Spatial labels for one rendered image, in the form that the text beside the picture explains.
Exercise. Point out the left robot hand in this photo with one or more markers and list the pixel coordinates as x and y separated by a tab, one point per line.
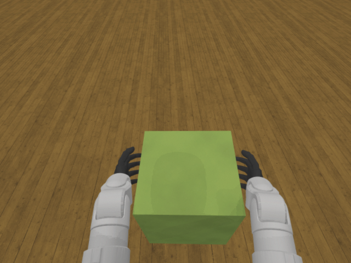
124	165

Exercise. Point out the robot left forearm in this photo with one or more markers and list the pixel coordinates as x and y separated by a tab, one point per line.
108	241

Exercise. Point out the right robot hand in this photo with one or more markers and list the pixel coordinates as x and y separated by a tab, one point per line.
252	169

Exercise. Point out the robot right forearm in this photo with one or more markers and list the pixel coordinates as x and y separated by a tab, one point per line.
270	224

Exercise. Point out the carton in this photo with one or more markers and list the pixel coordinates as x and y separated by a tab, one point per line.
188	189

